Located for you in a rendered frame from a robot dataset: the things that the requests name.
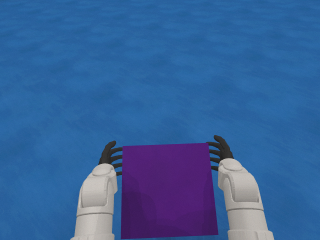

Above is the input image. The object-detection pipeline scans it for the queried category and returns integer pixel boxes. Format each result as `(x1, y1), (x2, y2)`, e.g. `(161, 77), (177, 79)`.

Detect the robot left forearm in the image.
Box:
(70, 163), (118, 240)

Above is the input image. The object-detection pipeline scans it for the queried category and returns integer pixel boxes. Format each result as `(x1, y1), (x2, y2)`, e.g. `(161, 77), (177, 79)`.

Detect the carton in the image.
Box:
(121, 143), (219, 239)

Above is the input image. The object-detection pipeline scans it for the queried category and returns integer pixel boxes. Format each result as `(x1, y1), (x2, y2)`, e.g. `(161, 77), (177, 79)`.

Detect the left robot hand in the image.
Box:
(98, 140), (123, 176)

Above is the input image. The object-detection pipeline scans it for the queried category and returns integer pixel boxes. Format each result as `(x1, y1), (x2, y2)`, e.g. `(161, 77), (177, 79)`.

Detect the robot right forearm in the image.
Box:
(218, 158), (274, 240)

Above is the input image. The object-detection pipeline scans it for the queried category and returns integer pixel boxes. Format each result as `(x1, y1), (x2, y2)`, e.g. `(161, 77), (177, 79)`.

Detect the right robot hand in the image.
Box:
(206, 135), (234, 171)

